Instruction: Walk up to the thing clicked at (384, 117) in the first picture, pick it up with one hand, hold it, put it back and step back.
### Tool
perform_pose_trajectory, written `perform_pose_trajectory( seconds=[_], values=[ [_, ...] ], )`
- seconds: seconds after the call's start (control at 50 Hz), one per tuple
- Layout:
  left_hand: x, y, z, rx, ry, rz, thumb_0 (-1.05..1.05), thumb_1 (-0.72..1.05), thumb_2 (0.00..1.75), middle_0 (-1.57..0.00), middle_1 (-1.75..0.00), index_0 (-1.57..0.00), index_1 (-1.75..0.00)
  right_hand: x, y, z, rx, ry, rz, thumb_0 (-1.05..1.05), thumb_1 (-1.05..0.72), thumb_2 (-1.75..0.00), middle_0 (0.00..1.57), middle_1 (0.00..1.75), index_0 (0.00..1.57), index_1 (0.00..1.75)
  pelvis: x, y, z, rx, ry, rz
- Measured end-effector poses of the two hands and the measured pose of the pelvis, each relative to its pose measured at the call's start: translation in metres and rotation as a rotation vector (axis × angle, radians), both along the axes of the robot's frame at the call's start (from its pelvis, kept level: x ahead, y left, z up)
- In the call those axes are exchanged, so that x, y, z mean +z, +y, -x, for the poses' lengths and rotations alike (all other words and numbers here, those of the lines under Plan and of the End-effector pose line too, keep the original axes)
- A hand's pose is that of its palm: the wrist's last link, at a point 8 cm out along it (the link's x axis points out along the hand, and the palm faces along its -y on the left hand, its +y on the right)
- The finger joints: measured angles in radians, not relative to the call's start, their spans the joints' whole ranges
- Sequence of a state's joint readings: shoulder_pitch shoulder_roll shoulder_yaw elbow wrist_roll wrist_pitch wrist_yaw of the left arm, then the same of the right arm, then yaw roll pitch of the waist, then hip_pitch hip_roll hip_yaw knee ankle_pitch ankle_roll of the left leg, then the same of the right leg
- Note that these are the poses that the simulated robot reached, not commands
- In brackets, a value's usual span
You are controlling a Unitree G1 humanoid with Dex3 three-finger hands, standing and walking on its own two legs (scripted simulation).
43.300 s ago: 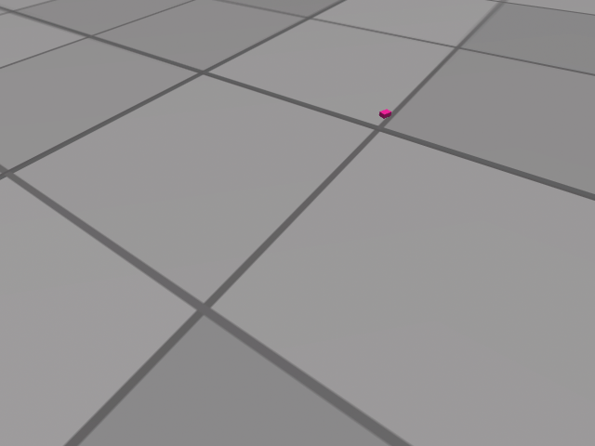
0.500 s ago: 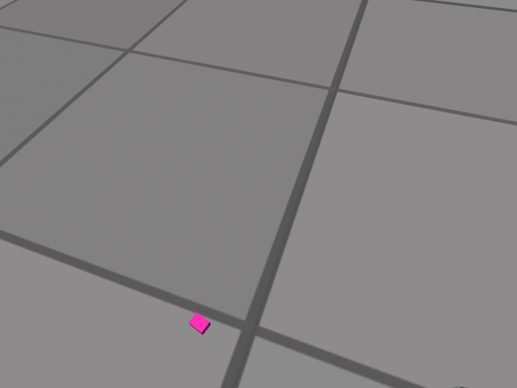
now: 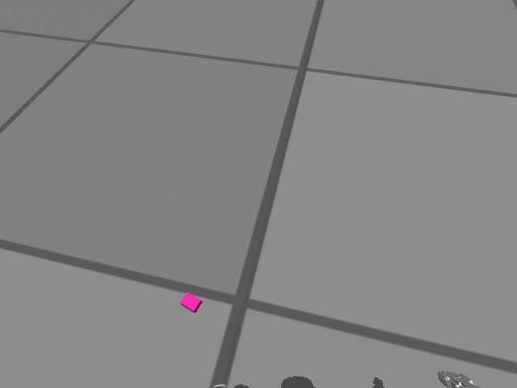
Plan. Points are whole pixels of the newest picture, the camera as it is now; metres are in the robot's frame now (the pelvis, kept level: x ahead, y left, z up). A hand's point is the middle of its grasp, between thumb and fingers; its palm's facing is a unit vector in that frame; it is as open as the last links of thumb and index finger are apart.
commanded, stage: step back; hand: left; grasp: from above
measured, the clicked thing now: (191, 302) +0.48 +0.27 -0.74
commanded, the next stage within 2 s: none
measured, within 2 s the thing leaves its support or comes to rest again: neither
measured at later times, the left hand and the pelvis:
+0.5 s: hand out of the picture -0.01 +0.26 -0.14, palm faces +0.06 -0.94 -0.34, open 7.4 cm; pelvis -0.12 +0.00 +0.01, yaw +4 degrees
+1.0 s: hand out of the picture -0.21 +0.20 -0.12, palm faces +0.03 -0.91 -0.42, open 7.4 cm; pelvis -0.27 -0.07 +0.02, yaw +1 degrees
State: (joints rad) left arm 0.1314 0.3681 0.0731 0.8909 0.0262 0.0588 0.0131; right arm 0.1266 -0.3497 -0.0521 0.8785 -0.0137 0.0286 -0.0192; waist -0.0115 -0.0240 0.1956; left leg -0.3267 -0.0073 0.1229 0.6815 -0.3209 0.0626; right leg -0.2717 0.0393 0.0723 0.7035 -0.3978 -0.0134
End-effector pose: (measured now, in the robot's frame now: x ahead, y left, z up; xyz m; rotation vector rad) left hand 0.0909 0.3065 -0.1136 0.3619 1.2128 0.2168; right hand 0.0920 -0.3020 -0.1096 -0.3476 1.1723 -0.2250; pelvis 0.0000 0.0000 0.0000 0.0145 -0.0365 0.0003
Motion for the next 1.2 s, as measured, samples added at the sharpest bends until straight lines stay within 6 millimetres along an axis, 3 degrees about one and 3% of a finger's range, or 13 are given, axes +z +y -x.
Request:
perform_pose_trajectory(
  seconds=[0.08,0.22,0.3,0.38,0.46,0.58,0.68,0.78,0.86,0.94,1.08,1.2],
  values=[
    [0.014,-0.011,0.017,0.001,-0.028,-0.01,0.0,0.9,0.9,-0.2,-0.3,-0.2,-0.3,-0.005,-0.007,0.008,-0.01,-0.011,-0.034,0.0,-0.91,-0.9,0.21,0.3,0.21,0.3,0.003,-0.01,0.014,0.013,-0.015,0.03],
    [0.034,-0.018,0.036,0.018,-0.095,-0.019,0.0,0.9,0.9,-0.2,-0.3,-0.21,-0.3,0.011,-0.017,0.031,0.035,0.005,-0.017,0.0,-0.91,-0.9,0.21,0.3,0.21,0.3,0.017,-0.016,0.043,0.016,0.021,-0.022],
    [0.033,-0.017,0.046,0.01,-0.137,-0.011,0.0,0.9,0.9,-0.2,-0.3,-0.21,-0.3,0.012,-0.023,0.051,0.063,0.019,0.024,0.0,-0.91,-0.9,0.21,0.3,0.21,0.3,0.015,-0.013,0.065,0.042,0.026,-0.006],
    [0.02,-0.011,0.065,0.019,-0.174,0.015,0.0,0.9,0.9,-0.2,-0.3,-0.21,-0.3,0.012,-0.019,0.074,0.093,0.024,0.059,0.0,-0.91,-0.9,0.2,0.3,0.21,0.3,0.004,-0.006,0.09,0.08,0.007,0.013],
    [0.006,-0.005,0.096,0.042,-0.15,0.045,0.0,0.9,0.9,-0.2,-0.3,-0.2,-0.3,0.02,-0.007,0.103,0.1,0.017,0.058,0.0,-0.91,-0.9,0.2,0.3,0.21,0.3,0.004,-0.003,0.114,0.064,-0.022,-0.01],
    [0.011,-0.002,0.149,0.076,-0.098,0.052,0.0,0.9,0.9,-0.2,-0.3,-0.2,-0.3,0.039,-0.008,0.135,0.104,0.0,0.066,0.0,-0.9,-0.9,0.21,0.3,0.21,0.3,0.016,-0.009,0.143,0.055,-0.002,0.044],
    [0.008,-0.003,0.201,0.075,-0.026,0.013,0.0,0.9,0.9,-0.2,-0.3,-0.2,-0.3,0.041,-0.022,0.146,0.109,-0.062,0.068,0.0,-0.9,-0.9,0.21,0.3,0.21,0.3,0.013,-0.023,0.174,0.023,0.01,0.033],
    [0.003,-0.021,0.244,0.045,0.03,-0.025,0.01,0.9,0.9,-0.2,-0.3,-0.2,-0.3,0.025,-0.049,0.167,0.103,-0.127,0.053,0.0,-0.9,-0.9,0.21,0.3,0.21,0.3,-0.001,-0.044,0.212,-0.021,0.0,0.009],
    [0.012,-0.049,0.279,0.05,0.025,-0.024,0.01,0.9,0.9,-0.2,-0.3,-0.2,-0.3,0.006,-0.072,0.198,0.064,-0.109,0.029,0.0,-0.91,-0.9,0.21,0.3,0.21,0.3,-0.004,-0.059,0.241,0.015,-0.029,0.054],
    [0.031,-0.065,0.306,0.059,0.02,-0.027,0.01,0.9,0.9,-0.2,-0.3,-0.21,-0.3,0.008,-0.079,0.238,0.034,-0.047,-0.005,0.0,-0.91,-0.9,0.21,0.3,0.21,0.3,0.011,-0.068,0.258,-0.004,-0.005,-0.029],
    [0.039,-0.068,0.309,0.044,-0.086,-0.058,0.01,0.89,0.9,-0.2,-0.31,-0.21,-0.3,0.001,-0.086,0.311,0.059,0.079,0.009,0.0,-0.91,-0.9,0.21,0.3,0.21,0.3,0.012,-0.075,0.298,0.061,0.026,-0.013],
    [0.017,-0.062,0.324,0.059,-0.182,-0.026,0.0,0.9,0.9,-0.2,-0.3,-0.21,-0.3,-0.003,-0.075,0.353,0.102,0.122,0.029,0.0,-0.91,-0.9,0.21,0.3,0.21,0.3,-0.002,-0.076,0.343,0.112,-0.009,-0.029]
  ],
)
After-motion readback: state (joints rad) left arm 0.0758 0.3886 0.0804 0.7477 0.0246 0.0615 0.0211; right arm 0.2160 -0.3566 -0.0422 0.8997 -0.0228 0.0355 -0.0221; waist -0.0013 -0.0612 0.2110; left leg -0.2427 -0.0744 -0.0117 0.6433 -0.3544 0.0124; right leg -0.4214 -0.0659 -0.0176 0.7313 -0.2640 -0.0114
